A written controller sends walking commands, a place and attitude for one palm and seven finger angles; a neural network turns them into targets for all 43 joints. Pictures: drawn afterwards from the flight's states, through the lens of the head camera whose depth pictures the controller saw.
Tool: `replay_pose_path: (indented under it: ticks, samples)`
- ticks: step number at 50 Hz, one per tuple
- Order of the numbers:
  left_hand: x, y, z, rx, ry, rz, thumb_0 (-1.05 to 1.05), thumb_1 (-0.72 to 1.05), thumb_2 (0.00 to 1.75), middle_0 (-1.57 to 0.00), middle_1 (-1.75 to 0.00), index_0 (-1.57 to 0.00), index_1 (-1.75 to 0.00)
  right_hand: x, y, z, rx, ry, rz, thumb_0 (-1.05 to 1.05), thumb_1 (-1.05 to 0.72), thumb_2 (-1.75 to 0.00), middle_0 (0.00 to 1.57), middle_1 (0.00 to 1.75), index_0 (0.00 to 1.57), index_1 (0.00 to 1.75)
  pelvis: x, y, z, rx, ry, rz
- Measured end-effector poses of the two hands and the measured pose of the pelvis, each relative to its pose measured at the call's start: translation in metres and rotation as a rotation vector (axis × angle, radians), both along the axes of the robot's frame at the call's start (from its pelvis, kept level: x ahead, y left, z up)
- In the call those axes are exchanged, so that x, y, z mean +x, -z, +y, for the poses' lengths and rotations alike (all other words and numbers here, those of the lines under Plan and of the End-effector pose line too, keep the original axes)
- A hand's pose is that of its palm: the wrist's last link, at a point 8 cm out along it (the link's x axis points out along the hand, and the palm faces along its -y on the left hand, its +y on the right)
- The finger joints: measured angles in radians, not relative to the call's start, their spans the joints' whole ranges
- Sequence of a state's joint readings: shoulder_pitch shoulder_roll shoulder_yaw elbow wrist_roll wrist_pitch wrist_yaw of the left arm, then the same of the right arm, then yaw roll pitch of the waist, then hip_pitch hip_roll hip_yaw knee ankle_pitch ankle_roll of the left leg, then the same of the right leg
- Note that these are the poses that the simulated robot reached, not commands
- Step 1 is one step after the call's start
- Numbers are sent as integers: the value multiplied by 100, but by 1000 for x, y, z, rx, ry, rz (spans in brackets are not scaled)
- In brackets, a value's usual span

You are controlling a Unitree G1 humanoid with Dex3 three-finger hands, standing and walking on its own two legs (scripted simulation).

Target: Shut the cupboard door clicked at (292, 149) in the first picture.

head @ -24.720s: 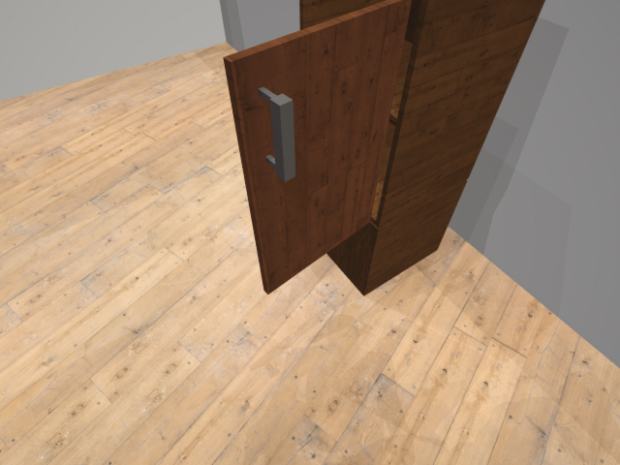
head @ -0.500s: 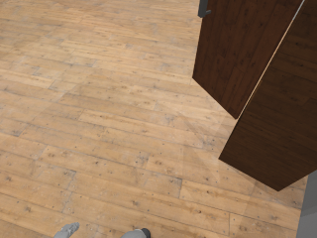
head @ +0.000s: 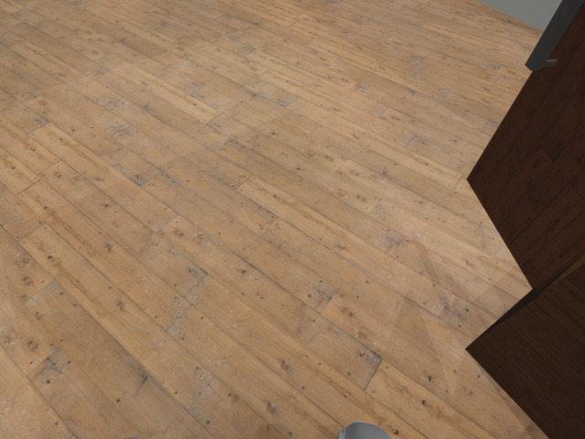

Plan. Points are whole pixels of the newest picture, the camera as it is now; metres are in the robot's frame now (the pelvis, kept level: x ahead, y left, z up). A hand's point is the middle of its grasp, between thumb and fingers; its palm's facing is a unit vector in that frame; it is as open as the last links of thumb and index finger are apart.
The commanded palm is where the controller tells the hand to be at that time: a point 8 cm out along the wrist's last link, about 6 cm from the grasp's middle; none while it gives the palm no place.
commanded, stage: walk to a spot facing it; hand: left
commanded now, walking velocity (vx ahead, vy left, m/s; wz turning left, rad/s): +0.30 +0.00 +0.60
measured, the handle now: (562, 33) +0.84 -0.48 +0.13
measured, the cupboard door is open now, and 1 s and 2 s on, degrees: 65 65 65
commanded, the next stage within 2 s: turn to face it in 1.36 s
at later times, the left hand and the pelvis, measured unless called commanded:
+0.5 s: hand out of the picture +0.02 +0.12 -0.16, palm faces +0.43 -0.88 -0.19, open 7.4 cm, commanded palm none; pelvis +0.13 -0.01 +0.01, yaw +21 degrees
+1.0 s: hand (141, 283) +0.37 +0.31 -0.14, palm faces +0.43 -0.87 -0.22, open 7.4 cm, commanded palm none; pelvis +0.33 +0.07 +0.00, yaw +28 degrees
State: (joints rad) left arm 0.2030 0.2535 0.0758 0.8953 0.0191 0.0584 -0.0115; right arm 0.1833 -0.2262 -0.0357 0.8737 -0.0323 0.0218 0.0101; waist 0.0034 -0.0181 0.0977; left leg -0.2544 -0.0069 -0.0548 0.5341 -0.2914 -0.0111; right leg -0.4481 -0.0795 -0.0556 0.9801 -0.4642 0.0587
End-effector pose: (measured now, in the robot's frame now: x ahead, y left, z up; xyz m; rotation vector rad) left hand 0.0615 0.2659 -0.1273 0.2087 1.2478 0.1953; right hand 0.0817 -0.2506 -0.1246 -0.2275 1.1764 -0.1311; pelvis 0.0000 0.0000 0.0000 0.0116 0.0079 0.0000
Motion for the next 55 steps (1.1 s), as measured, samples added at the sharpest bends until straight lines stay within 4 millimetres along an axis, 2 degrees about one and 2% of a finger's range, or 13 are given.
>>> replay_pose_path:
  ticks: [5, 8, 16, 21, 25, 28, 31, 35, 39, 43, 51, 53, 55]
  samples:
    - [19, -13, -14, 30, -18, -92, 1, 91, 90, -20, -30, -20, -30, 6, 18, -16, 38, -26, 59, 0, -90, -90, 21, 30, 20, 30, 18, 5, -22, 7, -63, -1]
    - [15, -16, -24, 59, -72, -130, 1, 91, 90, -21, -30, -20, -30, 20, 27, -28, 42, -61, 103, 0, -91, -90, 20, 30, 20, 30, 30, 8, -33, 11, -121, -8]
    - [-25, -21, -63, 3, -243, 21, 1, 90, 90, -20, -30, -20, -30, 104, 4, -21, 71, -158, 75, 1, -91, -90, 20, 29, 20, 30, 76, -14, -39, 27, -240, 2]
    - [-45, -12, -87, -64, -365, 103, 1, 90, 90, -21, -30, -20, -30, 170, 2, 11, 78, -284, 68, 1, -91, -90, 20, 29, 20, 30, 104, -13, -31, 20, -318, 2]
    - [-60, -2, -98, -119, -462, 188, 1, 90, 90, -21, -30, -20, -30, 234, 3, 55, 86, -401, 26, 1, -91, -90, 20, 29, 20, 30, 129, -7, -15, 11, -365, 0]
    - [-67, 7, -96, -156, -517, 256, 1, 90, 90, -21, -30, -20, -30, 283, 4, 95, 91, -474, -44, 1, -91, -90, 20, 29, 20, 30, 151, 3, 4, 15, -395, -3]
    - [-62, 22, -79, -184, -536, 307, 1, 90, 90, -21, -30, -20, -30, 320, 10, 126, 85, -500, -144, 0, -91, -90, 20, 29, 20, 30, 171, 19, 29, -7, -406, -9]
    - [-10, 26, -32, -136, -528, 225, 1, 90, 90, -21, -30, -20, -30, 327, 5, 135, 55, -497, -124, 0, -91, -90, 20, 29, 20, 30, 193, 13, 42, 6, -425, -25]
    - [71, 10, 17, -73, -504, 36, 1, 91, 90, -20, -30, -20, -30, 315, 3, 129, 31, -471, -12, 0, -91, -90, 20, 29, 20, 30, 221, -1, 54, 2, -456, -21]
    - [151, -8, 51, -30, -463, -108, 1, 91, 90, -20, -30, -20, -30, 305, 3, 116, 15, -418, 99, 0, -92, -90, 20, 29, 20, 30, 255, -9, 63, 5, -478, -14]
    - [294, -18, 80, 21, -365, -230, 1, 91, 90, -20, -30, -20, -30, 312, 20, 91, 11, -313, 301, 0, -91, -90, 20, 30, 20, 30, 346, 2, 70, 32, -491, 0]
    - [317, -16, 79, 31, -365, -249, 0, 91, 90, -20, -30, -20, -30, 325, 26, 88, 7, -310, 345, 0, -91, -90, 20, 30, 20, 30, 366, 7, 71, 19, -507, -7]
    - [325, -17, 74, 23, -391, -244, 0, 91, 90, -20, -30, -20, -30, 347, 24, 91, 2, -325, 358, 1, -91, -90, 20, 29, 20, 30, 383, 3, 74, 16, -530, -13]
